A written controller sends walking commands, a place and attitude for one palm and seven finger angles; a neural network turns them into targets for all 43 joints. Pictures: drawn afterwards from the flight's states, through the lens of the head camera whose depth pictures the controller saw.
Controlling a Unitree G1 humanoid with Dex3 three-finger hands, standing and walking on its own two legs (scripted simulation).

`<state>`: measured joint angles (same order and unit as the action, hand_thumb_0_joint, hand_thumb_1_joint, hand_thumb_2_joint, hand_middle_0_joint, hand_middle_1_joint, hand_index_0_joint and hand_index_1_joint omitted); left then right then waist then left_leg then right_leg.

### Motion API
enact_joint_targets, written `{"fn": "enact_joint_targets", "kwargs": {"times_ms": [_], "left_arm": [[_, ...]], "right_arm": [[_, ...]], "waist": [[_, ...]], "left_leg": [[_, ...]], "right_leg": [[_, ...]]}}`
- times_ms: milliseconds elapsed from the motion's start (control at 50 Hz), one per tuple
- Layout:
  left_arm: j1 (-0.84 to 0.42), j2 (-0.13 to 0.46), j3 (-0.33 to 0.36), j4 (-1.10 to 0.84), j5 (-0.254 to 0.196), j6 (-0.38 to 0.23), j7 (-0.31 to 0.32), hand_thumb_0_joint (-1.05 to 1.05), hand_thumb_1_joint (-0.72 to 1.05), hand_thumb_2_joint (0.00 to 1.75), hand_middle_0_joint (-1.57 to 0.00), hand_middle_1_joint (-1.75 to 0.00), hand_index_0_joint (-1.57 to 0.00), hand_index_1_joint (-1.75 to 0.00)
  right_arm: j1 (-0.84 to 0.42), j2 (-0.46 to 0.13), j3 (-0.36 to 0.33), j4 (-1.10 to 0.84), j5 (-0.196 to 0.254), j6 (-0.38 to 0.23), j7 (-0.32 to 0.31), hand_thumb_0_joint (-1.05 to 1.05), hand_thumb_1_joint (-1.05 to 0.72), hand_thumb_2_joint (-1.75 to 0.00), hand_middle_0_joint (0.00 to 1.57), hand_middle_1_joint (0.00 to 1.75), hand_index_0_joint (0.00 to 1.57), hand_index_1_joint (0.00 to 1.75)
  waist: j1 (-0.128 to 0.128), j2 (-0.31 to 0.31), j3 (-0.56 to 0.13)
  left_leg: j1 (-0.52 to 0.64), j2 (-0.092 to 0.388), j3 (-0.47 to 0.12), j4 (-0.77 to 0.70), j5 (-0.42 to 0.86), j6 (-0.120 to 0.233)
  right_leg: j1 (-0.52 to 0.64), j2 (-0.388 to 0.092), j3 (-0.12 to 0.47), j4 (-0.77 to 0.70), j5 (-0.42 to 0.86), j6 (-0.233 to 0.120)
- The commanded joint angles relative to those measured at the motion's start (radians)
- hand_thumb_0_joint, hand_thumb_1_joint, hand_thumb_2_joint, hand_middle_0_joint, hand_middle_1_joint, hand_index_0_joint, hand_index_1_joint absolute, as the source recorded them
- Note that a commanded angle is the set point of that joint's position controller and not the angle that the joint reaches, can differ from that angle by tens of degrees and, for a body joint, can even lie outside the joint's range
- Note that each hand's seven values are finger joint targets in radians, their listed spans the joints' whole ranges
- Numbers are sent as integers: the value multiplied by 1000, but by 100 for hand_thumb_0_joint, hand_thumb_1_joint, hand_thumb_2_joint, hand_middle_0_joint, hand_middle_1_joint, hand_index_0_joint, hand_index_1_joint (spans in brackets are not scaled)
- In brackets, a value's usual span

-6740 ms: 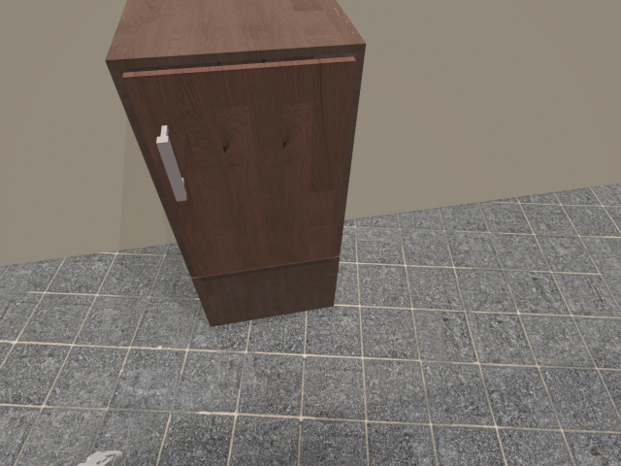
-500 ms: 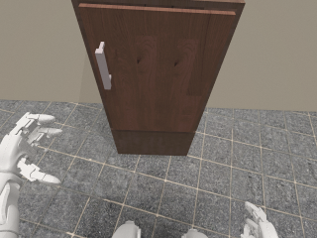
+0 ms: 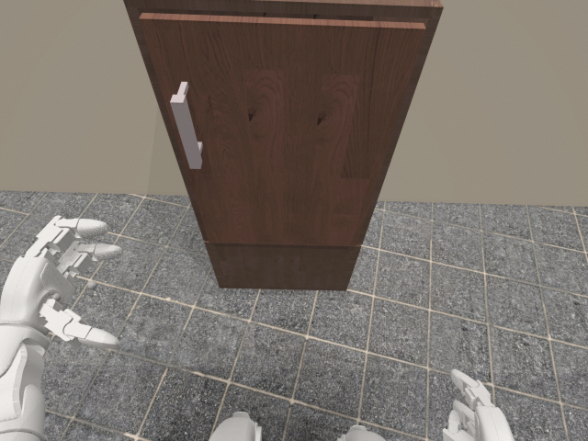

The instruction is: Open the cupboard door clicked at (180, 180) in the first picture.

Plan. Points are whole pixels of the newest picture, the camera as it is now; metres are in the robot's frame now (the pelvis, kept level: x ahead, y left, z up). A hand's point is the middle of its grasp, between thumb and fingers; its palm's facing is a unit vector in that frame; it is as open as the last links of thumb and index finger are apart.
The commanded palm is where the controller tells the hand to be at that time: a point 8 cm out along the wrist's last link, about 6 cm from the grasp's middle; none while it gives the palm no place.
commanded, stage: move the hooked fingers beside the handle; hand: left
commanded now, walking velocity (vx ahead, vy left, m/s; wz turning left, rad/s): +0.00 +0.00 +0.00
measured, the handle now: (190, 127) +0.60 +0.22 +0.05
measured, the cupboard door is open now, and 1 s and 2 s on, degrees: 0 0 0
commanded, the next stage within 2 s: none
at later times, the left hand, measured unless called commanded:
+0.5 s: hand (109, 233) +0.37 +0.28 +0.06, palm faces +0.02 -1.00 -0.02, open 14.0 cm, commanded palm +0.34 +0.33 +0.06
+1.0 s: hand (127, 192) +0.44 +0.28 +0.06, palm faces +0.02 -1.00 -0.01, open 14.0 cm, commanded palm +0.43 +0.32 +0.05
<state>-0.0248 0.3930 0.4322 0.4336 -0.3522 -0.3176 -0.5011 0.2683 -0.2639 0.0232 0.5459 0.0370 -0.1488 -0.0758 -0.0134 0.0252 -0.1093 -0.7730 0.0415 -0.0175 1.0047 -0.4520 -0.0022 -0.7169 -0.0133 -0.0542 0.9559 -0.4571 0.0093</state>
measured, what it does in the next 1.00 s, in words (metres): stands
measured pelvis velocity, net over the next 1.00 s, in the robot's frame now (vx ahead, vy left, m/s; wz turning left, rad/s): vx -0.01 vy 0.01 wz -0.03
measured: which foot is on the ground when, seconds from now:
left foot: down 0.00-1.00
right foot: down 0.00-1.00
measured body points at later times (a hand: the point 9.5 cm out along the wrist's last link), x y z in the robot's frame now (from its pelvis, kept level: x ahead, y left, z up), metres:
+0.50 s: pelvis +0.00 +0.01 +0.00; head +0.08 +0.02 +0.44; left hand +0.36 +0.33 +0.06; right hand +0.10 -0.26 -0.10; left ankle +0.02 +0.12 -0.68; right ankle +0.01 -0.13 -0.68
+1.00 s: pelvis -0.01 +0.01 -0.02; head +0.10 +0.04 +0.42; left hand +0.43 +0.33 +0.06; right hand +0.05 -0.26 -0.12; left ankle +0.02 +0.12 -0.68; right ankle +0.01 -0.13 -0.68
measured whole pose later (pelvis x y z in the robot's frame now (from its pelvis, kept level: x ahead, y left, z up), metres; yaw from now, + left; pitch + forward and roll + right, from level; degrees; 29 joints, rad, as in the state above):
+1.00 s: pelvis -0.01 +0.01 -0.02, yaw -2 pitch +19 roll -3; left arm -0.67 0.59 0.50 1.05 -0.18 -0.38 -0.47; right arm 0.34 -0.27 0.03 0.61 0.01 -0.01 -0.05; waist -0.11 0.01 -0.11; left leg -0.95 0.05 0.00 1.09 -0.47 0.02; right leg -0.90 0.00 -0.03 1.01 -0.45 0.03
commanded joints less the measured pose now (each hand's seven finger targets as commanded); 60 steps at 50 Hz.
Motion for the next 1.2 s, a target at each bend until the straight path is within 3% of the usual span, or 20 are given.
{"fn": "enact_joint_targets", "kwargs": {"times_ms": [0,60,100,140,180,240,280,360,440,480,540,560,580,640,680,740,780,940,1100,1180], "left_arm": [[-233,250,75,-193,-28,-67,5,0,-50,30,-30,-120,-30,-120],[-360,302,106,-110,-17,-65,9,0,-50,30,-30,-120,-30,-120],[-422,286,70,-86,-1,-69,-1,0,-50,30,-30,-120,-30,-120],[-489,311,68,-54,7,-69,-10,0,-50,30,-30,-120,-30,-120],[-498,348,96,4,19,-67,-15,0,-50,30,-30,-120,-30,-120],[-514,343,87,-3,18,-69,-19,0,-50,30,-30,-120,-30,-120],[-479,350,106,16,19,-62,-11,0,-50,30,-30,-120,-30,-120],[-503,376,128,96,32,-49,3,0,-50,30,-30,-120,-30,-120],[-603,352,92,78,43,-78,16,0,-50,30,-30,-120,-30,-120],[-631,391,123,132,51,-88,18,0,-50,30,-30,-120,-30,-120],[-724,363,80,147,59,-105,9,0,-50,30,-30,-120,-30,-120],[-718,415,121,167,67,-107,11,0,-50,30,-30,-120,-30,-120],[-726,386,93,170,71,-108,9,0,-50,30,-30,-120,-30,-120],[-772,434,125,215,79,-107,17,0,-50,30,-30,-120,-30,-120],[-821,417,100,238,90,-106,20,0,-50,30,-30,-120,-30,-120],[-859,424,97,255,103,-115,31,0,-50,30,-30,-120,-30,-120],[-860,454,122,311,110,-112,36,0,-50,30,-30,-120,-30,-120],[-1039,488,100,418,149,-135,35,0,-50,30,-30,-120,-30,-120],[-1141,591,139,504,180,-127,36,0,-50,30,-30,-120,-30,-120],[-1219,577,107,523,191,-122,41,0,-50,30,-30,-120,-30,-120]], "right_arm": [[-3,-154,-59,-132,7,-51,-18,0,-90,-90,20,30,20,30],[9,-163,-55,-105,5,-47,-29,0,-90,-90,20,30,20,30],[8,-160,-54,-102,6,-48,-32,0,-90,-90,20,30,20,30],[17,-166,-53,-92,5,-46,-35,0,-90,-90,20,30,20,30],[28,-169,-54,-85,4,-38,-37,0,-90,-90,20,30,20,30],[40,-166,-57,-87,2,-34,-28,0,-90,-90,20,30,20,30],[48,-166,-62,-90,2,-25,-20,0,-90,-90,20,30,20,30],[65,-172,-61,-94,1,0,-10,0,-90,-90,20,30,20,30],[82,-173,-67,-85,-3,13,-7,0,-90,-90,20,30,20,30],[96,-180,-69,-70,-4,24,-7,0,-90,-90,20,30,20,30],[107,-178,-71,-54,-4,31,-9,0,-90,-90,20,30,20,30],[118,-186,-73,-45,-6,36,-9,0,-90,-90,20,30,20,30],[117,-182,-72,-49,-6,40,-6,0,-90,-90,20,30,20,30],[134,-188,-73,-33,-8,53,-7,0,-90,-90,20,30,20,30],[136,-185,-71,-29,-9,61,-4,0,-90,-90,20,30,20,30],[149,-188,-72,-26,-14,72,0,0,-90,-90,20,30,20,30],[159,-192,-72,-22,-15,84,4,0,-90,-90,20,30,20,30],[186,-197,-66,-2,-21,121,6,0,-90,-90,20,30,20,30],[219,-211,-58,14,-27,152,5,0,-90,-90,20,30,20,30],[233,-214,-55,25,-31,161,6,0,-90,-90,20,30,20,30]], "waist": [[-17,43,-236],[-32,20,-217],[-35,70,-226],[-38,63,-250],[-29,53,-276],[-15,100,-334],[-10,66,-356],[-12,49,-309],[-35,76,-320],[-39,54,-327],[-57,85,-336],[-44,92,-355],[-49,103,-366],[-49,90,-373],[-64,104,-365],[-63,131,-390],[-64,92,-385],[-100,118,-392],[-119,127,-434],[-147,162,-434]], "left_leg": [[183,-39,-2,-149,220,24],[144,-38,-2,-134,173,24],[155,-39,-2,-135,154,24],[155,-37,-6,-125,161,27],[155,-35,-7,-126,184,25],[194,-35,-10,-122,248,22],[194,-33,-5,-122,290,23],[140,-32,2,-127,269,22],[172,-29,-3,-119,275,24],[154,-27,-4,-117,263,22],[182,-24,-9,-106,269,25],[198,-19,-18,-113,286,19],[209,-22,-16,-112,291,19],[203,-18,-23,-100,319,20],[207,-16,-22,-101,306,18],[236,-12,-30,-91,343,16],[213,-10,-29,-90,334,16],[185,-6,-32,-55,320,22],[161,-1,-40,-28,330,27],[179,4,-50,-15,327,26]], "right_leg": [[89,44,9,-126,206,-24],[70,42,24,-128,158,-23],[50,37,27,-128,133,-26],[56,39,32,-123,136,-31],[68,39,30,-115,159,-31],[81,42,23,-98,217,-38],[103,41,21,-96,268,-31],[95,45,18,-94,258,-29],[49,49,15,-89,244,-32],[53,49,16,-87,235,-30],[11,51,16,-81,228,-34],[12,51,11,-78,231,-36],[8,50,11,-79,232,-34],[3,53,9,-70,249,-37],[-26,50,6,-73,235,-32],[-50,53,2,-60,241,-38],[-42,54,3,-63,242,-33],[-101,57,8,-42,226,-34],[-116,59,12,-31,232,-27],[-176,59,9,-30,212,-25]]}}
